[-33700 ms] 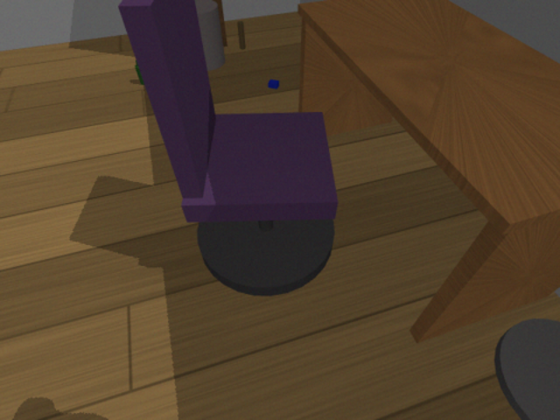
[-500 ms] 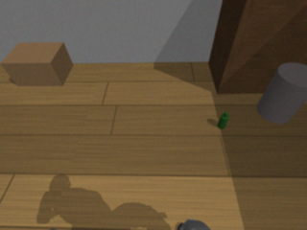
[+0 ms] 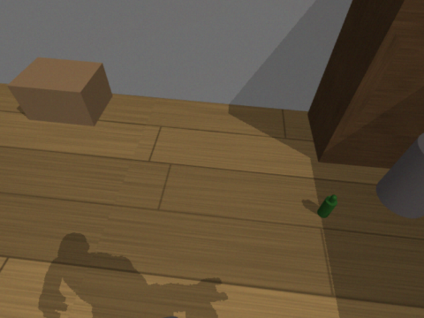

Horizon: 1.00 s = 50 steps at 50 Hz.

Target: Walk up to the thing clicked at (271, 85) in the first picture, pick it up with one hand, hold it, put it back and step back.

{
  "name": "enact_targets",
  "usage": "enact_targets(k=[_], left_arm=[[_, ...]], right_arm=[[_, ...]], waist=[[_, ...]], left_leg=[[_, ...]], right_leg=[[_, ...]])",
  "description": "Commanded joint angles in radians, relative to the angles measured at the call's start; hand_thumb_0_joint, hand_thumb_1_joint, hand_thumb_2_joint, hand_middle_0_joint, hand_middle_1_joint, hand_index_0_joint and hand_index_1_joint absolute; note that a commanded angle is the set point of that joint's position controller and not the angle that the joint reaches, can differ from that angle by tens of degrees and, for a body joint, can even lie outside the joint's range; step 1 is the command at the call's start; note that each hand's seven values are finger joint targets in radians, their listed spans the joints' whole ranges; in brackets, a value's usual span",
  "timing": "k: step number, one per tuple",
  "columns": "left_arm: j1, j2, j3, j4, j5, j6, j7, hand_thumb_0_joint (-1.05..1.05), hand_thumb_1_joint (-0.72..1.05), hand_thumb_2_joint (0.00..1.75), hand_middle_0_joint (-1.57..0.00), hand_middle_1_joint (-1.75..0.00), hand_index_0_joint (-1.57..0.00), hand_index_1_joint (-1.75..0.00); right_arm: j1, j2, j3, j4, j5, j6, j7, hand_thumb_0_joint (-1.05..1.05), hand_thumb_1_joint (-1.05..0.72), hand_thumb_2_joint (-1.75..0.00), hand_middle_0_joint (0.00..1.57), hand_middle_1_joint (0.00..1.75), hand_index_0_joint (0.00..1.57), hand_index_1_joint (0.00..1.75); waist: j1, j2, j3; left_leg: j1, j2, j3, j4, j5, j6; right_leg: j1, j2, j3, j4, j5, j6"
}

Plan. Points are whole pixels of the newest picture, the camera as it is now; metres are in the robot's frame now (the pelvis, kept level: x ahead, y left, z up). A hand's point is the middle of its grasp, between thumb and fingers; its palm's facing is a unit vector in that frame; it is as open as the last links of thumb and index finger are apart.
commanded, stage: walk up
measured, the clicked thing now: out of the picture +0.31 -1.41 -0.74
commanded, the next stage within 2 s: stand in 1.02 s
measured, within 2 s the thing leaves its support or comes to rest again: neither
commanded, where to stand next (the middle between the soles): +0.13 -0.02 m, yaw +0 degrees
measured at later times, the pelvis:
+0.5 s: pelvis +0.07 -0.02 +0.00, yaw -1 degrees
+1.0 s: pelvis +0.09 -0.02 +0.03, yaw +0 degrees
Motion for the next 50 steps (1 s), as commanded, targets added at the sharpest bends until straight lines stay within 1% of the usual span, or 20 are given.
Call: enact_targets(k=[1,4,6,8,10,11,13,14,15,16,17,19,20,21,22,23,26,29,36,50], left_arm=[[0.013,0.204,0.047,-0.062,-0.010,-0.035,0.017,0.00,0.90,0.90,-0.20,-0.30,-0.20,-0.30],[0.039,0.178,0.043,-0.033,-0.006,-0.021,0.014,0.00,0.90,0.90,-0.20,-0.30,-0.20,-0.30],[0.009,0.145,0.034,-0.039,-0.007,-0.012,0.016,0.00,0.90,0.90,-0.20,-0.30,-0.20,-0.30],[-0.033,0.125,0.031,-0.034,-0.009,-0.010,0.024,0.00,0.90,0.90,-0.20,-0.30,-0.20,-0.30],[-0.046,0.117,0.032,-0.021,-0.013,-0.007,0.033,0.00,0.90,0.90,-0.20,-0.30,-0.20,-0.30],[-0.038,0.118,0.030,-0.010,-0.015,-0.007,0.037,0.00,0.90,0.90,-0.20,-0.30,-0.20,-0.30],[-0.035,0.131,0.034,0.012,-0.009,-0.016,0.040,0.00,0.90,0.90,-0.20,-0.30,-0.20,-0.30],[-0.049,0.170,0.041,0.011,-0.003,-0.024,0.045,0.00,0.90,0.90,-0.20,-0.30,-0.20,-0.30],[-0.094,0.219,0.049,-0.004,0.003,-0.032,0.048,0.00,0.90,0.90,-0.20,-0.30,-0.20,-0.30],[-0.150,0.240,0.041,-0.015,-0.008,-0.030,0.048,0.00,0.90,0.90,-0.20,-0.30,-0.20,-0.30],[-0.183,0.237,0.035,-0.010,-0.006,-0.025,0.048,0.00,0.90,0.90,-0.20,-0.30,-0.20,-0.30],[-0.238,0.212,0.021,-0.003,0.001,-0.015,0.052,0.00,0.90,0.90,-0.20,-0.30,-0.20,-0.30],[-0.265,0.200,0.021,0.002,-0.001,-0.010,0.051,0.00,0.90,0.90,-0.20,-0.30,-0.20,-0.30],[-0.269,0.170,0.012,0.006,-0.006,-0.005,0.049,0.00,0.90,0.90,-0.20,-0.30,-0.20,-0.30],[-0.267,0.139,0.003,0.015,-0.014,-0.002,0.045,0.00,0.90,0.90,-0.20,-0.30,-0.20,-0.30],[-0.254,0.132,0.002,0.037,-0.018,0.002,0.043,0.00,0.90,0.90,-0.20,-0.30,-0.20,-0.30],[-0.297,0.145,0.004,0.077,-0.010,-0.003,0.041,0.00,0.90,0.90,-0.20,-0.30,-0.20,-0.30],[-0.327,0.137,-0.002,0.107,-0.013,-0.006,0.041,0.00,0.90,0.90,-0.20,-0.30,-0.20,-0.30],[-0.355,0.115,-0.007,0.173,-0.015,0.000,0.035,0.00,0.90,0.90,-0.20,-0.30,-0.20,-0.30],[-0.364,0.116,-0.003,0.221,-0.007,0.000,0.032,0.00,0.90,0.90,-0.20,-0.30,-0.20,-0.30]], right_arm=[[0.071,-0.264,-0.066,-0.066,0.011,-0.021,-0.041,0.00,-0.90,-0.90,0.20,0.30,0.20,0.30],[0.030,-0.244,-0.052,-0.072,0.010,-0.019,-0.051,0.00,-0.90,-0.90,0.20,0.30,0.20,0.30],[0.003,-0.236,-0.045,-0.077,0.008,-0.014,-0.058,0.00,-0.90,-0.90,0.20,0.30,0.20,0.30],[-0.010,-0.222,-0.031,-0.070,0.010,-0.008,-0.063,0.00,-0.90,-0.90,0.20,0.30,0.20,0.30],[-0.020,-0.227,-0.028,-0.063,0.017,0.005,-0.068,0.00,-0.90,-0.90,0.20,0.30,0.20,0.30],[-0.037,-0.223,-0.026,-0.064,0.024,0.012,-0.069,0.00,-0.90,-0.90,0.20,0.30,0.20,0.30],[-0.079,-0.200,-0.015,-0.062,0.036,0.029,-0.068,0.00,-0.90,-0.90,0.20,0.30,0.20,0.30],[-0.063,-0.153,0.001,-0.055,0.041,0.034,-0.068,0.00,-0.90,-0.90,0.20,0.30,0.20,0.30],[-0.019,-0.107,0.019,-0.046,0.042,0.040,-0.068,0.00,-0.90,-0.90,0.20,0.30,0.20,0.30],[-0.027,-0.130,0.013,-0.022,0.041,0.055,-0.076,0.00,-0.90,-0.90,0.20,0.30,0.20,0.30],[-0.040,-0.157,0.003,0.012,0.035,0.064,-0.082,0.00,-0.90,-0.90,0.20,0.30,0.20,0.30],[-0.035,-0.161,0.005,0.053,0.042,0.060,-0.076,0.00,-0.90,-0.90,0.20,0.30,0.20,0.30],[0.008,-0.155,0.007,0.090,0.043,0.055,-0.076,0.00,-0.90,-0.90,0.20,0.30,0.20,0.30],[0.006,-0.166,0.004,0.108,0.034,0.047,-0.075,0.00,-0.90,-0.90,0.20,0.30,0.20,0.30],[-0.044,-0.193,0.001,0.107,0.018,0.042,-0.075,0.00,-0.90,-0.90,0.20,0.30,0.20,0.30],[-0.126,-0.199,0.006,0.102,0.019,0.038,-0.070,0.00,-0.90,-0.90,0.20,0.30,0.20,0.30],[-0.162,-0.161,0.030,0.142,0.019,0.040,-0.065,0.00,-0.90,-0.90,0.20,0.30,0.20,0.30],[-0.183,-0.161,0.035,0.176,0.017,0.036,-0.062,0.00,-0.90,-0.90,0.20,0.30,0.20,0.30],[-0.243,-0.160,0.037,0.224,0.016,0.035,-0.063,0.00,-0.90,-0.90,0.20,0.30,0.20,0.30],[-0.257,-0.153,0.029,0.250,0.015,0.046,-0.063,0.00,-0.90,-0.90,0.20,0.30,0.20,0.30]], waist=[[-0.026,0.148,0.014],[-0.006,0.185,0.001],[-0.003,0.199,0.006],[0.000,0.193,-0.019],[-0.005,0.211,-0.053],[0.006,0.194,-0.071],[0.031,0.131,-0.109],[0.031,0.029,-0.125],[-0.001,-0.116,-0.136],[-0.005,-0.125,-0.126],[-0.001,-0.132,-0.093],[-0.024,-0.153,-0.081],[-0.045,-0.170,-0.104],[-0.044,-0.138,-0.135],[-0.028,-0.050,-0.148],[0.010,-0.017,-0.119],[0.003,-0.034,-0.087],[0.001,0.003,-0.099],[0.012,0.034,-0.106],[0.000,0.023,-0.093]], left_leg=[[0.255,0.274,-0.408,-0.376,-0.043,0.167],[0.172,0.231,-0.232,-0.335,0.205,0.168],[0.146,0.232,-0.169,-0.304,0.350,0.182],[0.116,0.214,-0.114,-0.229,0.591,0.159],[0.106,0.212,-0.114,-0.161,0.643,0.152],[0.118,0.205,-0.107,-0.124,0.610,0.146],[0.068,0.159,-0.092,-0.026,0.377,0.095],[0.016,0.126,-0.074,0.032,0.217,0.051],[-0.037,0.051,-0.040,0.117,-0.035,0.004],[0.017,-0.014,-0.056,0.157,-0.308,-0.006],[0.057,0.001,-0.071,0.180,-0.362,-0.002],[0.077,0.009,-0.083,0.066,-0.244,-0.002],[0.128,0.013,-0.072,-0.067,-0.111,-0.007],[0.202,0.034,-0.102,-0.143,0.013,-0.006],[0.187,0.091,-0.192,-0.204,0.029,0.016],[0.121,0.110,-0.211,-0.210,-0.034,0.031],[0.126,0.073,-0.148,-0.237,-0.019,0.014],[0.161,0.080,-0.145,-0.275,0.070,0.007],[0.186,0.094,-0.145,-0.360,0.099,-0.002],[0.246,0.095,-0.133,-0.397,0.102,-0.011]], right_leg=[[-0.317,-0.037,0.103,0.131,0.075,-0.010],[-0.202,-0.036,0.054,0.027,0.112,0.023],[-0.165,-0.038,0.018,-0.065,0.132,0.028],[-0.080,-0.028,-0.008,-0.144,0.197,0.023],[-0.012,0.001,-0.038,-0.192,0.235,0.019],[0.015,0.012,-0.040,-0.232,0.263,0.014],[0.142,0.025,-0.031,-0.391,0.385,-0.010],[0.205,-0.043,0.057,-0.443,0.505,-0.030],[0.210,-0.215,0.294,-0.513,0.534,-0.079],[0.105,-0.311,0.403,-0.554,0.500,-0.197],[0.031,-0.303,0.403,-0.556,0.430,-0.210],[0.014,-0.225,0.290,-0.531,0.381,-0.149],[0.023,-0.194,0.231,-0.493,0.394,-0.110],[0.006,-0.166,0.188,-0.456,0.418,-0.074],[0.011,-0.123,0.138,-0.423,0.400,-0.031],[0.051,-0.082,0.110,-0.452,0.279,-0.013],[0.088,-0.111,0.139,-0.513,0.265,-0.016],[0.128,-0.109,0.116,-0.533,0.367,-0.009],[0.214,-0.094,0.083,-0.595,0.408,0.014],[0.210,-0.097,0.082,-0.661,0.380,0.027]])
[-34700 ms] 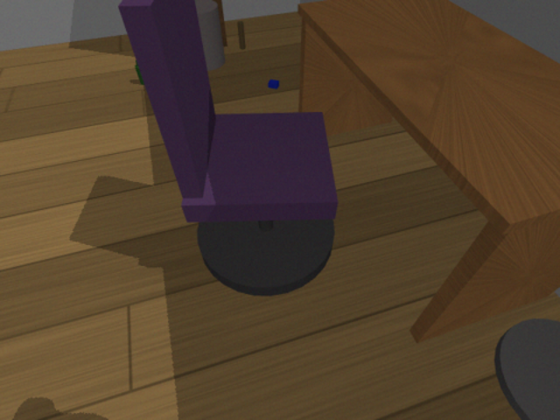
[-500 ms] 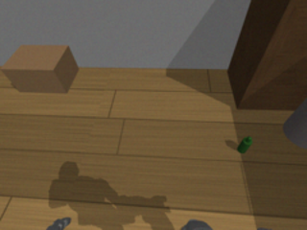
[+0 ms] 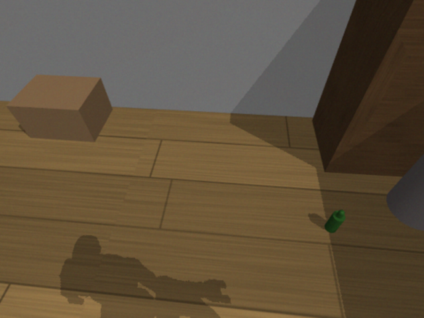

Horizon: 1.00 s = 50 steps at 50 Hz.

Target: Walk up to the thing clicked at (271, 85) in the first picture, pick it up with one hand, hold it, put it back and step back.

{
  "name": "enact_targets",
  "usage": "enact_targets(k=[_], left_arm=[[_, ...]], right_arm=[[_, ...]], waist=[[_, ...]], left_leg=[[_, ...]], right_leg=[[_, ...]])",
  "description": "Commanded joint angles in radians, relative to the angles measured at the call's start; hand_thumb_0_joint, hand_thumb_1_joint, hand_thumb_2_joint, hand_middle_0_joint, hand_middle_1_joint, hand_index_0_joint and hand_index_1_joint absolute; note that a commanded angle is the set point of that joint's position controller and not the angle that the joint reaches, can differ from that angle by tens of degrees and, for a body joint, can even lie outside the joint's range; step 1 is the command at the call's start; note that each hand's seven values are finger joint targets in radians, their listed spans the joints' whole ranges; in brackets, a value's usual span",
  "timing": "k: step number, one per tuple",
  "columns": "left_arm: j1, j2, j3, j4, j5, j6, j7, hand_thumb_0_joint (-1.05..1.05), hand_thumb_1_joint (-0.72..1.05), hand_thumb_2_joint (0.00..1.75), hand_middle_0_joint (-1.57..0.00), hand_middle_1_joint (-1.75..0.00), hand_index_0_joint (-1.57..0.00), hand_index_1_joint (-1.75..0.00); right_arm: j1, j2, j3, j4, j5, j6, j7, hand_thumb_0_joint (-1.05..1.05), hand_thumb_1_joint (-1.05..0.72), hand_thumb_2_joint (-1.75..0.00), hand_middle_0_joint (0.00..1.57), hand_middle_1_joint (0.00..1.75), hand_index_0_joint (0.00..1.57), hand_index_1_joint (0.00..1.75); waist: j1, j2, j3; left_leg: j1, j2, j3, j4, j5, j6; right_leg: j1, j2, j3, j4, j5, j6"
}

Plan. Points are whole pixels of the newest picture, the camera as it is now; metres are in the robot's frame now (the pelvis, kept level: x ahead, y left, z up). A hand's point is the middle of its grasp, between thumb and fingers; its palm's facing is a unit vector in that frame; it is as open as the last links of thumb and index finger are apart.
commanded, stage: walk up
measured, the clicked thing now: out of the picture +0.23 -1.39 -0.76
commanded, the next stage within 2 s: stand in 0.02 s
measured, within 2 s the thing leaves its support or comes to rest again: neither
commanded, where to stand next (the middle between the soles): +0.03 +0.00 m, yaw +0 degrees
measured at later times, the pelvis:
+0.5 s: pelvis +0.01 -0.01 +0.00, yaw +1 degrees
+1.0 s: pelvis +0.01 -0.01 +0.00, yaw +1 degrees
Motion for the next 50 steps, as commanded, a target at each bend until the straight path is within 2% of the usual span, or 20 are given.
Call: enact_targets(k=[1,2,4,6,8,15,23,25,28,31,38,44,50], left_arm=[[-0.056,0.214,0.024,-0.062,0.010,-0.028,0.017,0.00,0.90,0.90,-0.20,-0.30,-0.20,-0.30],[-0.052,0.207,0.023,-0.060,0.010,-0.028,0.017,0.00,0.90,0.90,-0.20,-0.30,-0.20,-0.30],[-0.055,0.208,0.025,-0.064,0.010,-0.029,0.020,0.00,0.90,0.90,-0.20,-0.30,-0.20,-0.30],[-0.035,0.208,0.022,-0.059,0.009,-0.032,0.020,0.00,0.90,0.90,-0.20,-0.30,-0.20,-0.30],[-0.036,0.211,0.024,-0.066,0.009,-0.036,0.022,0.00,0.90,0.90,-0.20,-0.30,-0.20,-0.30],[-0.033,0.211,0.023,-0.074,0.008,-0.031,0.024,0.00,0.90,0.90,-0.20,-0.30,-0.20,-0.30],[-0.014,0.208,0.029,-0.082,0.008,-0.033,0.024,0.00,0.90,0.90,-0.20,-0.30,-0.20,-0.30],[-0.013,0.206,0.027,-0.081,0.007,-0.033,0.023,0.00,0.90,0.90,-0.20,-0.30,-0.20,-0.30],[-0.015,0.208,0.030,-0.084,0.008,-0.031,0.024,0.00,0.90,0.90,-0.20,-0.30,-0.20,-0.30],[-0.017,0.206,0.030,-0.086,0.007,-0.031,0.024,0.00,0.90,0.90,-0.20,-0.30,-0.20,-0.30],[-0.021,0.220,0.032,-0.089,0.008,-0.027,0.022,0.00,0.90,0.90,-0.20,-0.30,-0.20,-0.30],[-0.019,0.220,0.033,-0.094,0.008,-0.028,0.020,0.00,0.90,0.90,-0.20,-0.30,-0.20,-0.30],[-0.015,0.211,0.031,-0.099,0.009,-0.030,0.022,0.00,0.90,0.90,-0.20,-0.30,-0.20,-0.30]], right_arm=[[-0.050,-0.195,-0.044,-0.063,-0.009,-0.016,-0.014,0.00,-0.90,-0.90,0.20,0.30,0.20,0.30],[-0.047,-0.196,-0.044,-0.062,-0.011,-0.016,-0.014,0.00,-0.90,-0.90,0.20,0.30,0.20,0.30],[-0.047,-0.202,-0.046,-0.064,-0.011,-0.016,-0.015,0.00,-0.90,-0.90,0.20,0.30,0.20,0.30],[-0.047,-0.194,-0.045,-0.065,-0.009,-0.015,-0.013,0.00,-0.90,-0.90,0.20,0.30,0.20,0.30],[-0.044,-0.198,-0.048,-0.069,-0.010,-0.016,-0.013,0.00,-0.90,-0.90,0.20,0.30,0.20,0.30],[-0.037,-0.188,-0.049,-0.069,-0.013,-0.010,-0.013,0.00,-0.90,-0.90,0.20,0.30,0.20,0.30],[-0.029,-0.185,-0.050,-0.074,-0.010,-0.016,-0.014,0.00,-0.90,-0.90,0.20,0.30,0.20,0.30],[-0.026,-0.185,-0.048,-0.072,-0.009,-0.014,-0.015,0.00,-0.90,-0.90,0.20,0.30,0.20,0.30],[-0.022,-0.183,-0.048,-0.076,-0.009,-0.013,-0.017,0.00,-0.90,-0.90,0.20,0.30,0.20,0.30],[-0.018,-0.183,-0.047,-0.077,-0.009,-0.012,-0.017,0.00,-0.90,-0.90,0.20,0.30,0.20,0.30],[-0.004,-0.182,-0.046,-0.076,-0.011,-0.005,-0.014,0.00,-0.90,-0.90,0.20,0.30,0.20,0.30],[0.007,-0.185,-0.047,-0.081,-0.013,-0.006,-0.013,0.00,-0.90,-0.90,0.20,0.30,0.20,0.30],[0.008,-0.192,-0.048,-0.086,-0.012,-0.010,-0.017,0.00,-0.90,-0.90,0.20,0.30,0.20,0.30]], waist=[[-0.008,0.007,-0.105],[-0.007,0.015,-0.085],[-0.007,0.019,-0.094],[-0.007,0.002,-0.093],[-0.010,0.002,-0.120],[-0.006,0.000,-0.072],[-0.003,0.004,-0.112],[-0.001,0.015,-0.101],[-0.003,0.002,-0.109],[-0.004,0.003,-0.101],[-0.005,-0.007,-0.049],[-0.004,0.003,-0.054],[-0.006,0.006,-0.106]], left_leg=[[-0.025,0.123,-0.102,-0.083,0.088,0.023],[-0.043,0.119,-0.101,-0.091,0.062,0.019],[-0.062,0.121,-0.105,-0.093,0.084,0.020],[-0.042,0.122,-0.106,-0.093,0.079,0.022],[-0.021,0.125,-0.102,-0.079,0.148,0.022],[-0.066,0.118,-0.102,-0.092,0.074,0.022],[-0.023,0.123,-0.097,-0.091,0.164,0.015],[-0.032,0.125,-0.101,-0.098,0.155,0.014],[-0.022,0.126,-0.096,-0.096,0.177,0.014],[-0.019,0.124,-0.093,-0.097,0.163,0.012],[-0.057,0.114,-0.089,-0.097,0.041,0.018],[-0.057,0.114,-0.094,-0.089,0.042,0.020],[-0.034,0.126,-0.095,-0.088,0.137,0.016]], right_leg=[[0.081,-0.105,0.119,-0.063,0.025,-0.023],[0.072,-0.101,0.118,-0.069,0.008,-0.019],[0.108,-0.105,0.112,-0.057,0.061,-0.021],[0.095,-0.105,0.113,-0.065,0.048,-0.019],[0.112,-0.110,0.110,-0.054,0.120,-0.020],[0.097,-0.105,0.108,-0.071,0.013,-0.019],[0.129,-0.111,0.099,-0.045,0.141,-0.024],[0.137,-0.110,0.097,-0.050,0.124,-0.021],[0.144,-0.111,0.094,-0.044,0.159,-0.024],[0.135,-0.108,0.093,-0.051,0.142,-0.023],[0.095,-0.104,0.117,-0.093,-0.038,-0.023],[0.092,-0.105,0.124,-0.095,-0.052,-0.025],[0.146,-0.106,0.103,-0.049,0.130,-0.029]])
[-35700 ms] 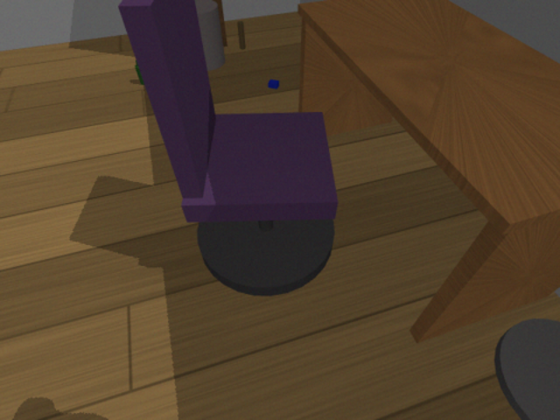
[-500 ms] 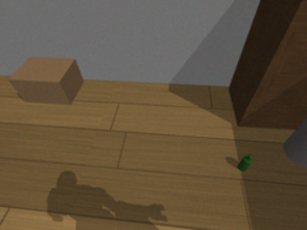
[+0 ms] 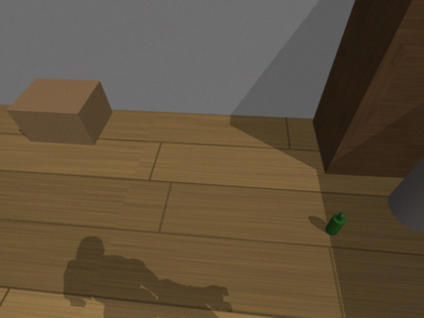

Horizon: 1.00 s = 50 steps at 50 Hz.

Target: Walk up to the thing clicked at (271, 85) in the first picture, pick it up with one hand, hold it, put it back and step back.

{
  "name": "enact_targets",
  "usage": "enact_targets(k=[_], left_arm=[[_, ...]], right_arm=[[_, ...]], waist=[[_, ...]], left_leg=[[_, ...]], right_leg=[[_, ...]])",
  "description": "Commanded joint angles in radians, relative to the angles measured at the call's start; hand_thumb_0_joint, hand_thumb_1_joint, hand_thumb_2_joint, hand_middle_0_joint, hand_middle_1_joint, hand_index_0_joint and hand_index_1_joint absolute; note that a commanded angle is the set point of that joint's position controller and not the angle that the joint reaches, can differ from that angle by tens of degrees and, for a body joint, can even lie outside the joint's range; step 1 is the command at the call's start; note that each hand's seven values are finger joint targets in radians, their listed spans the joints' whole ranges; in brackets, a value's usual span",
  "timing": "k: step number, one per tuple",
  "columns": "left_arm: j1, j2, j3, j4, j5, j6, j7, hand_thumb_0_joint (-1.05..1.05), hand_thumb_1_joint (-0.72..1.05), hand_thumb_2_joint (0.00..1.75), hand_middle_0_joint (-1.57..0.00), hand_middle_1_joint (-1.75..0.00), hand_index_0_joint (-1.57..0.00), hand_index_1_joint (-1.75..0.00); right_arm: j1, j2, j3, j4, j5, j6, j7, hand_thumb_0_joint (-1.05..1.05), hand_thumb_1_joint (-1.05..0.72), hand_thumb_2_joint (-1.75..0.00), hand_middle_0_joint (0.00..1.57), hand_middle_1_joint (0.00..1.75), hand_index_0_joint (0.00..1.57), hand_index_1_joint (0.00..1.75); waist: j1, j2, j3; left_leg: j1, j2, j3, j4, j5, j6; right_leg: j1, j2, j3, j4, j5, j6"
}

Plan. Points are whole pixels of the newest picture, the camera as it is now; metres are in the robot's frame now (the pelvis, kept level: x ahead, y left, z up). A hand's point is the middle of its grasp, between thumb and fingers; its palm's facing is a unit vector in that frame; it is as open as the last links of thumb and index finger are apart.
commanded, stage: stand
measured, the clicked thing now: out of the picture +0.19 -1.38 -0.76
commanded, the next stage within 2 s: walk up in 0.02 s
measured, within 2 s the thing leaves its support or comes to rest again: neither
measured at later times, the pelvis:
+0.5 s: pelvis -0.02 +0.09 +0.00, yaw -32 degrees
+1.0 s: pelvis +0.03 +0.07 -0.03, yaw -59 degrees
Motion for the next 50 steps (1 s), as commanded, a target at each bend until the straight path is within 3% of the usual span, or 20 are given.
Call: enact_targets(k=[1,3,5,12,13,14,15,18,21,27,32,34,35,36,37,38,40,43,48,50], left_arm=[[0.029,0.286,0.081,-0.152,0.028,0.005,0.011,0.00,0.90,0.90,-0.20,-0.30,-0.20,-0.30],[0.070,0.331,0.110,-0.191,0.046,0.006,0.016,0.00,0.90,0.90,-0.20,-0.30,-0.20,-0.30],[0.071,0.310,0.123,-0.257,0.054,0.004,0.028,0.00,0.90,0.90,-0.20,-0.30,-0.20,-0.30],[-0.032,0.268,0.124,-0.427,0.051,0.025,0.029,0.00,0.90,0.90,-0.20,-0.30,-0.20,-0.30],[-0.026,0.219,0.107,-0.450,0.046,0.030,0.024,0.00,0.90,0.90,-0.20,-0.30,-0.20,-0.30],[0.027,0.143,0.096,-0.451,0.039,0.033,0.025,0.00,0.90,0.90,-0.20,-0.30,-0.20,-0.30],[0.087,0.247,0.125,-0.426,0.050,0.038,0.035,0.00,0.90,0.90,-0.20,-0.30,-0.20,-0.30],[0.167,0.241,0.136,-0.381,0.029,0.046,0.004,0.00,0.90,0.90,-0.20,-0.30,-0.20,-0.30],[0.184,0.232,0.119,-0.401,0.023,0.039,-0.030,0.00,0.90,0.90,-0.20,-0.30,-0.20,-0.30],[0.052,0.247,0.094,-0.487,0.029,0.015,-0.035,0.00,0.90,0.90,-0.20,-0.30,-0.20,-0.30],[0.123,0.239,0.088,-0.483,0.023,-0.001,-0.020,0.00,0.90,0.90,-0.20,-0.30,-0.20,-0.30],[0.213,0.256,0.102,-0.467,0.029,-0.008,-0.010,0.00,0.90,0.90,-0.20,-0.30,-0.20,-0.30],[0.295,0.300,0.121,-0.456,0.034,-0.015,0.001,0.00,0.90,0.90,-0.20,-0.30,-0.20,-0.30],[0.324,0.366,0.142,-0.471,0.042,-0.025,0.014,0.00,0.90,0.90,-0.20,-0.30,-0.20,-0.30],[0.328,0.415,0.143,-0.496,0.038,-0.028,0.021,0.00,0.90,0.90,-0.20,-0.30,-0.20,-0.30],[0.316,0.400,0.140,-0.504,0.019,-0.025,0.025,0.00,0.90,0.90,-0.20,-0.30,-0.20,-0.30],[0.209,0.345,0.112,-0.531,-0.004,-0.017,0.037,0.00,0.90,0.90,-0.20,-0.30,-0.20,-0.30],[0.119,0.319,0.103,-0.555,0.009,-0.016,0.029,0.00,0.90,0.90,-0.20,-0.30,-0.20,-0.30],[0.113,0.325,0.114,-0.583,0.030,0.011,0.022,0.00,0.90,0.90,-0.20,-0.30,-0.20,-0.30],[0.071,0.307,0.109,-0.598,0.016,0.024,0.021,0.00,0.90,0.90,-0.20,-0.30,-0.20,-0.30]], right_arm=[[-0.115,-0.326,-0.126,-0.154,-0.015,-0.008,-0.001,0.00,-0.90,-0.90,0.20,0.30,0.20,0.30],[-0.090,-0.225,-0.113,-0.208,-0.005,0.012,0.007,0.00,-0.90,-0.90,0.20,0.30,0.20,0.30],[-0.053,-0.209,-0.118,-0.214,-0.003,0.030,0.013,0.00,-0.90,-0.90,0.20,0.30,0.20,0.30],[0.088,-0.216,-0.139,-0.284,-0.012,0.045,0.016,0.00,-0.90,-0.90,0.20,0.30,0.20,0.30],[0.112,-0.250,-0.156,-0.293,-0.026,0.041,0.009,0.00,-0.90,-0.90,0.20,0.30,0.20,0.30],[0.062,-0.332,-0.176,-0.331,-0.038,0.042,0.005,0.00,-0.90,-0.90,0.20,0.30,0.20,0.30],[-0.073,-0.358,-0.185,-0.400,-0.040,0.047,0.007,0.00,-0.90,-0.90,0.20,0.30,0.20,0.30],[-0.172,-0.235,-0.146,-0.431,-0.028,0.019,0.002,0.00,-0.90,-0.90,0.20,0.30,0.20,0.30],[-0.082,-0.243,-0.151,-0.436,-0.026,0.001,0.008,0.00,-0.90,-0.90,0.20,0.30,0.20,0.30],[0.111,-0.305,-0.169,-0.464,-0.029,0.002,0.040,0.00,-0.90,-0.90,0.20,0.30,0.20,0.30],[0.122,-0.303,-0.170,-0.513,-0.016,0.012,0.046,0.00,-0.90,-0.90,0.20,0.30,0.20,0.30],[0.092,-0.291,-0.164,-0.537,-0.001,0.018,0.046,0.00,-0.90,-0.90,0.20,0.30,0.20,0.30],[0.090,-0.264,-0.150,-0.546,0.008,0.016,0.046,0.00,-0.90,-0.90,0.20,0.30,0.20,0.30],[0.092,-0.204,-0.129,-0.569,0.012,0.011,0.047,0.00,-0.90,-0.90,0.20,0.30,0.20,0.30],[0.045,-0.210,-0.123,-0.601,0.013,0.014,0.043,0.00,-0.90,-0.90,0.20,0.30,0.20,0.30],[0.022,-0.251,-0.133,-0.596,0.005,0.016,0.033,0.00,-0.90,-0.90,0.20,0.30,0.20,0.30],[0.074,-0.258,-0.131,-0.534,0.010,0.015,0.032,0.00,-0.90,-0.90,0.20,0.30,0.20,0.30],[0.149,-0.245,-0.139,-0.491,0.024,0.018,0.026,0.00,-0.90,-0.90,0.20,0.30,0.20,0.30],[0.139,-0.217,-0.131,-0.497,0.011,0.006,-0.003,0.00,-0.90,-0.90,0.20,0.30,0.20,0.30],[0.221,-0.207,-0.134,-0.472,0.005,-0.010,-0.016,0.00,-0.90,-0.90,0.20,0.30,0.20,0.30]], waist=[[0.010,-0.006,-0.020],[0.022,-0.165,-0.042],[0.015,-0.198,-0.099],[-0.075,-0.181,-0.136],[-0.093,-0.085,-0.130],[-0.075,0.270,-0.114],[-0.051,0.300,-0.057],[0.046,0.107,0.019],[0.000,0.167,-0.007],[-0.096,0.137,0.015],[-0.071,0.139,-0.067],[-0.003,0.092,-0.110],[0.056,0.002,-0.168],[0.084,-0.203,-0.159],[0.099,-0.271,-0.122],[0.089,-0.170,-0.101],[0.021,-0.085,-0.071],[-0.015,-0.150,-0.045],[-0.006,-0.222,-0.039],[-0.063,-0.170,-0.060]], left_leg=[[-0.021,0.014,0.077,0.173,-0.038,0.048],[-0.278,-0.074,0.000,0.354,-0.353,0.033],[-0.379,-0.055,-0.138,0.484,-0.383,0.032],[0.020,-0.091,-0.103,0.167,-0.140,0.039],[0.162,-0.039,-0.134,-0.013,-0.144,0.062],[0.135,0.221,-0.450,-0.137,-0.302,0.136],[-0.137,0.419,-0.539,-0.197,-0.412,0.270],[-0.222,0.248,-0.267,-0.111,-0.197,0.182],[-0.053,0.185,-0.126,-0.068,-0.126,0.147],[0.059,0.275,-0.054,-0.046,-0.044,0.157],[0.038,0.305,0.058,0.116,0.299,0.152],[-0.068,0.276,0.133,0.296,0.337,0.130],[-0.186,0.210,0.179,0.496,0.328,0.092],[-0.470,0.075,0.171,0.696,-0.044,0.043],[-0.697,-0.041,0.053,0.751,-0.410,0.002],[-0.672,0.026,-0.066,0.824,-0.453,0.000],[-0.660,0.066,-0.092,0.766,-0.334,-0.012],[-0.440,0.002,-0.009,0.708,-0.227,-0.005],[-0.298,-0.050,0.002,0.514,-0.179,0.047],[-0.146,-0.077,0.020,0.339,-0.048,0.068]], right_leg=[[-0.051,-0.129,0.318,-0.020,0.261,-0.055],[0.086,-0.235,0.579,-0.068,0.246,-0.160],[0.182,-0.233,0.653,-0.083,0.060,-0.208],[-0.246,-0.066,0.536,-0.030,0.021,-0.067],[-0.387,0.054,0.417,0.028,-0.092,0.027],[-0.504,0.194,0.273,0.293,-0.346,0.038],[-0.424,0.113,0.205,0.554,-0.405,0.048],[-0.323,0.053,0.212,0.695,-0.217,0.019],[-0.386,0.022,0.124,0.638,-0.159,0.035],[-0.399,-0.013,0.023,0.407,-0.231,0.032],[-0.191,0.018,-0.028,0.246,-0.253,0.002],[0.001,0.024,-0.013,0.125,-0.195,-0.037],[0.185,0.008,0.076,0.056,-0.194,-0.079],[0.342,-0.157,0.384,0.021,-0.066,-0.154],[0.381,-0.304,0.716,0.034,0.049,-0.294],[0.306,-0.355,0.699,0.042,0.114,-0.338],[0.270,-0.223,0.460,0.103,0.203,-0.245],[-0.030,-0.090,0.352,0.091,0.139,-0.194],[-0.202,-0.066,0.423,0.188,0.212,-0.184],[-0.286,-0.037,0.404,0.310,0.223,-0.142]])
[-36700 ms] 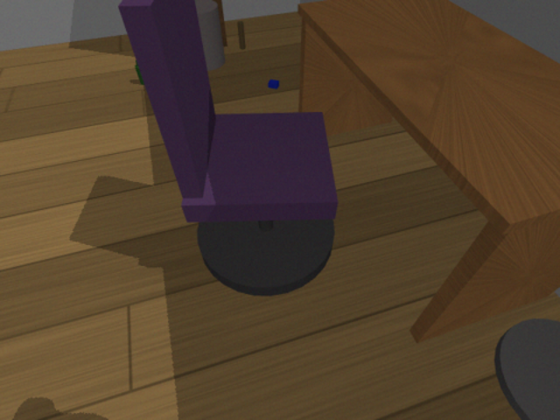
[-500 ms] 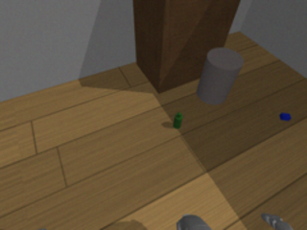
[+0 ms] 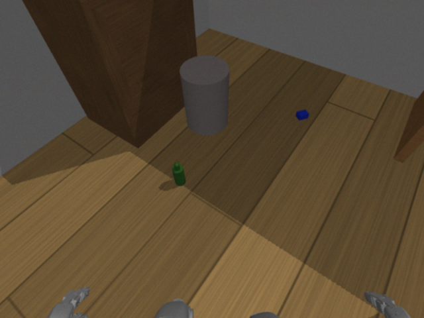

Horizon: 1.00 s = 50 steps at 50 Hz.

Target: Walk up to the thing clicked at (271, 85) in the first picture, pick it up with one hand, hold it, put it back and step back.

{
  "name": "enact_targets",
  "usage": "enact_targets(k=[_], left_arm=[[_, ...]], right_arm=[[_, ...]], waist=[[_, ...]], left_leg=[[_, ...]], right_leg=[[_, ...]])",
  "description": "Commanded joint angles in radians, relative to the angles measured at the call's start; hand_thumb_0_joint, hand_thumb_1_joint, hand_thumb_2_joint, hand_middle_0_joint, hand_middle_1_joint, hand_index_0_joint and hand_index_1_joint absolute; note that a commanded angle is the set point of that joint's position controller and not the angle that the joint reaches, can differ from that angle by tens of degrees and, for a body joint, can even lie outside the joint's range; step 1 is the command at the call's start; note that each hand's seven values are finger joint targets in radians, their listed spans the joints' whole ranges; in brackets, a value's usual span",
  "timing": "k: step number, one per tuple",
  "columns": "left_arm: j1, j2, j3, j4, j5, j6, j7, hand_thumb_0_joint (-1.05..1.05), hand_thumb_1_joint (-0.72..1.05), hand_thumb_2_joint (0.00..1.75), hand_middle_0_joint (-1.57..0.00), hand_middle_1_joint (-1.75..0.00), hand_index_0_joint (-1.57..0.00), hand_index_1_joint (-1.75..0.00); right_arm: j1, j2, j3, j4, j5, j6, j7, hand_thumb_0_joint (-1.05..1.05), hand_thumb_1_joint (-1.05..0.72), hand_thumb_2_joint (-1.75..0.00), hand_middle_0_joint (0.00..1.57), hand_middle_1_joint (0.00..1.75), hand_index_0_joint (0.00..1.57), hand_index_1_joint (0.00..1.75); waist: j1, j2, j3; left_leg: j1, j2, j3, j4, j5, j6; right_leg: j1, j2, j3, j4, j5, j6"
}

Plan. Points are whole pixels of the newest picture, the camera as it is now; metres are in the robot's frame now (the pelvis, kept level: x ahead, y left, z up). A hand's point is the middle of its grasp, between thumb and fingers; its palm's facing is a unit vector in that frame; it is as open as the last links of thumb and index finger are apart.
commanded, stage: walk up
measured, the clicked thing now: (302, 114) +1.32 -0.60 -0.73
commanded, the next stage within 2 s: stand in 1.62 s
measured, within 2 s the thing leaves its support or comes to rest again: neither
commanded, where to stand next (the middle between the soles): +0.04 -0.03 m, yaw -34 degrees
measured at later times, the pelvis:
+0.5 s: pelvis +0.00 +0.00 -0.01, yaw -20 degrees
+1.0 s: pelvis -0.01 +0.01 +0.00, yaw -31 degrees
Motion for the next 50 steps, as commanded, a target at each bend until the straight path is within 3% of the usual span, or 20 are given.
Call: enact_targets(k=[1,2,3,4,9,14,17,20,21,22,23,26,33,36,37,38,39,43,47,50], left_arm=[[-0.074,0.211,0.086,-0.121,-0.017,-0.003,0.024,0.00,0.90,0.90,-0.20,-0.30,-0.20,-0.30],[-0.048,0.137,0.066,-0.136,-0.026,-0.002,0.029,0.00,0.90,0.90,-0.20,-0.30,-0.20,-0.30],[0.017,0.200,0.075,-0.109,-0.009,0.007,0.041,0.00,0.90,0.90,-0.20,-0.30,-0.20,-0.30],[0.036,0.248,0.083,-0.079,-0.004,0.008,0.041,0.00,0.90,0.90,-0.20,-0.30,-0.20,-0.30],[0.063,0.218,0.106,-0.030,-0.024,0.013,-0.022,0.00,0.90,0.90,-0.20,-0.30,-0.20,-0.30],[-0.016,0.199,0.101,-0.047,-0.012,0.008,-0.034,0.00,0.90,0.90,-0.20,-0.30,-0.20,-0.30],[0.045,0.192,0.107,-0.007,-0.015,0.002,-0.022,0.00,0.90,0.90,-0.20,-0.30,-0.20,-0.30],[0.156,0.202,0.122,0.050,-0.010,-0.018,-0.008,0.00,0.90,0.90,-0.20,-0.30,-0.20,-0.30],[0.163,0.276,0.149,0.049,0.005,-0.028,0.000,0.00,0.90,0.90,-0.20,-0.30,-0.20,-0.30],[0.117,0.366,0.160,0.010,0.014,-0.038,0.007,0.00,0.90,0.90,-0.20,-0.30,-0.20,-0.30],[0.111,0.390,0.158,0.002,0.014,-0.034,0.007,0.00,0.90,0.90,-0.20,-0.30,-0.20,-0.30],[0.035,0.287,0.123,0.009,-0.006,-0.039,0.027,0.00,0.90,0.90,-0.20,-0.30,-0.20,-0.30],[0.061,0.276,0.103,0.010,-0.007,-0.048,0.041,0.00,0.90,0.90,-0.20,-0.30,-0.20,-0.30],[0.002,0.239,0.084,-0.007,-0.023,-0.038,0.039,0.00,0.90,0.90,-0.20,-0.30,-0.20,-0.30],[-0.001,0.184,0.070,-0.018,-0.030,-0.038,0.039,0.00,0.90,0.90,-0.20,-0.30,-0.20,-0.30],[0.023,0.158,0.058,-0.009,-0.036,-0.035,0.044,0.00,0.90,0.90,-0.20,-0.30,-0.20,-0.30],[0.012,0.241,0.079,0.019,-0.021,-0.036,0.058,0.00,0.90,0.90,-0.20,-0.30,-0.20,-0.30],[0.014,0.227,0.089,0.072,-0.026,-0.045,0.030,0.00,0.90,0.90,-0.20,-0.30,-0.20,-0.30],[0.026,0.187,0.082,0.102,-0.018,-0.060,0.016,0.00,0.90,0.90,-0.20,-0.30,-0.20,-0.30],[0.082,0.195,0.090,0.152,-0.006,-0.071,0.033,0.00,0.90,0.90,-0.20,-0.30,-0.20,-0.30]], right_arm=[[0.153,-0.183,-0.077,-0.053,-0.027,-0.054,-0.045,0.00,-0.90,-0.90,0.20,0.30,0.20,0.30],[0.158,-0.278,-0.099,-0.067,-0.045,-0.062,-0.054,0.00,-0.90,-0.90,0.20,0.30,0.20,0.30],[0.090,-0.333,-0.111,-0.094,-0.028,-0.063,-0.052,0.00,-0.90,-0.90,0.20,0.30,0.20,0.30],[0.031,-0.348,-0.116,-0.101,-0.019,-0.065,-0.049,0.00,-0.90,-0.90,0.20,0.30,0.20,0.30],[0.009,-0.269,-0.078,-0.092,-0.028,-0.077,-0.056,0.00,-0.90,-0.90,0.20,0.30,0.20,0.30],[0.102,-0.306,-0.086,-0.093,-0.035,-0.079,-0.049,0.00,-0.90,-0.90,0.20,0.30,0.20,0.30],[0.062,-0.306,-0.082,-0.105,-0.030,-0.066,-0.046,0.00,-0.90,-0.90,0.20,0.30,0.20,0.30],[0.035,-0.271,-0.065,-0.105,-0.021,-0.046,-0.041,0.00,-0.90,-0.90,0.20,0.30,0.20,0.30],[0.058,-0.209,-0.044,-0.112,-0.015,-0.042,-0.042,0.00,-0.90,-0.90,0.20,0.30,0.20,0.30],[0.004,-0.146,-0.021,-0.138,0.005,-0.038,-0.047,0.00,-0.90,-0.90,0.20,0.30,0.20,0.30],[-0.074,-0.218,-0.042,-0.138,0.000,-0.039,-0.070,0.00,-0.90,-0.90,0.20,0.30,0.20,0.30],[0.019,-0.216,-0.033,-0.044,0.009,-0.050,-0.064,0.00,-0.90,-0.90,0.20,0.30,0.20,0.30],[-0.013,-0.207,-0.032,-0.019,-0.016,-0.058,-0.053,0.00,-0.90,-0.90,0.20,0.30,0.20,0.30],[0.086,-0.194,-0.041,0.017,-0.025,-0.078,-0.050,0.00,-0.90,-0.90,0.20,0.30,0.20,0.30],[0.106,-0.243,-0.054,0.017,-0.045,-0.085,-0.054,0.00,-0.90,-0.90,0.20,0.30,0.20,0.30],[0.056,-0.324,-0.070,0.001,-0.033,-0.087,-0.052,0.00,-0.90,-0.90,0.20,0.30,0.20,0.30],[0.026,-0.349,-0.082,-0.004,-0.023,-0.090,-0.043,0.00,-0.90,-0.90,0.20,0.30,0.20,0.30],[-0.008,-0.281,-0.057,0.009,-0.030,-0.090,-0.054,0.00,-0.90,-0.90,0.20,0.30,0.20,0.30],[-0.009,-0.265,-0.043,0.005,-0.040,-0.072,-0.037,0.00,-0.90,-0.90,0.20,0.30,0.20,0.30],[-0.041,-0.205,-0.016,0.003,-0.025,-0.051,-0.028,0.00,-0.90,-0.90,0.20,0.30,0.20,0.30]], waist=[[-0.068,-0.088,-0.127],[-0.062,0.184,-0.133],[-0.025,0.205,-0.151],[-0.004,0.165,-0.112],[0.013,0.203,-0.106],[-0.040,0.175,-0.157],[-0.013,0.200,-0.172],[0.052,0.108,-0.190],[0.066,-0.079,-0.163],[0.064,-0.293,-0.092],[0.093,-0.247,-0.083],[0.019,-0.187,-0.119],[0.034,-0.191,-0.111],[-0.027,-0.133,-0.159],[-0.031,-0.007,-0.171],[-0.021,0.180,-0.162],[-0.023,0.158,-0.158],[0.007,0.131,-0.048],[-0.002,0.186,-0.117],[0.052,0.110,-0.141]], left_leg=[[0.312,-0.019,-0.018,-0.334,0.187,0.049],[0.381,0.249,-0.353,-0.462,0.242,0.094],[0.285,0.465,-0.537,-0.546,0.235,0.206],[0.195,0.484,-0.569,-0.566,0.191,0.252],[0.234,0.246,-0.106,-0.446,0.248,0.177],[0.325,0.324,-0.062,-0.382,0.408,0.219],[0.222,0.324,-0.003,-0.302,0.487,0.196],[0.131,0.256,0.091,-0.081,0.332,0.128],[-0.051,0.178,0.133,0.114,0.200,0.073],[-0.287,0.004,0.140,0.230,-0.192,0.004],[-0.224,0.054,0.031,0.295,-0.265,0.003],[-0.166,0.058,0.024,0.254,-0.099,0.011],[-0.006,0.008,0.037,0.063,-0.070,0.031],[0.259,-0.023,0.036,-0.259,0.130,0.056],[0.330,0.113,-0.173,-0.353,0.163,0.098],[0.320,0.363,-0.468,-0.463,0.207,0.227],[0.285,0.467,-0.578,-0.454,0.263,0.341],[0.193,0.267,-0.197,-0.388,0.367,0.212],[0.193,0.224,-0.100,-0.337,0.342,0.185],[0.062,0.178,-0.019,-0.196,0.272,0.112]], right_leg=[[-0.212,-0.076,0.115,0.065,0.346,-0.101],[-0.349,0.069,-0.002,0.297,0.042,-0.029],[-0.321,0.046,-0.036,0.471,-0.229,-0.007],[-0.289,0.009,-0.015,0.567,-0.223,-0.007],[-0.272,-0.070,-0.079,0.461,-0.053,-0.002],[-0.229,-0.088,-0.173,0.245,-0.128,0.011],[-0.073,-0.066,-0.233,0.120,-0.107,-0.006],[0.111,-0.030,-0.238,-0.171,0.022,-0.045],[0.199,-0.141,0.004,-0.255,0.018,-0.093],[0.179,-0.347,0.402,-0.310,0.113,-0.217],[0.065,-0.422,0.474,-0.297,0.236,-0.324],[0.121,-0.266,0.201,-0.148,0.467,-0.232],[0.001,-0.256,0.230,-0.099,0.504,-0.241],[-0.119,-0.179,0.127,0.047,0.467,-0.157],[-0.225,-0.107,0.079,0.173,0.325,-0.087],[-0.300,0.045,-0.055,0.312,-0.111,-0.032],[-0.269,-0.010,-0.014,0.422,-0.272,-0.016],[-0.225,-0.053,-0.081,0.353,-0.160,-0.029],[-0.047,-0.029,-0.202,0.078,-0.120,-0.021],[0.179,-0.018,-0.186,-0.170,0.082,-0.050]])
